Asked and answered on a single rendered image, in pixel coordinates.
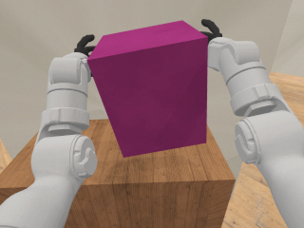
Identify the right robot upper arm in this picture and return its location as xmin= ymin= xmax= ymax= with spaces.
xmin=235 ymin=109 xmax=304 ymax=228

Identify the left robot upper arm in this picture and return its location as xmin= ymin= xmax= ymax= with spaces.
xmin=0 ymin=134 xmax=98 ymax=228

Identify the robot left hand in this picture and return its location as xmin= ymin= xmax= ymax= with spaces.
xmin=74 ymin=34 xmax=96 ymax=77

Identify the robot right forearm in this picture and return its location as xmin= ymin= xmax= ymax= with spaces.
xmin=207 ymin=37 xmax=304 ymax=134

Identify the pedestal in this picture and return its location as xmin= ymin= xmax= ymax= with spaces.
xmin=0 ymin=119 xmax=236 ymax=228

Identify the carton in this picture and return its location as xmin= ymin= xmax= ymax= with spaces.
xmin=86 ymin=20 xmax=208 ymax=158

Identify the robot left forearm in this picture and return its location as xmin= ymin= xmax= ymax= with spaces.
xmin=30 ymin=52 xmax=91 ymax=175

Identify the robot right hand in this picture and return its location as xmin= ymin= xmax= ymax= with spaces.
xmin=200 ymin=19 xmax=222 ymax=45

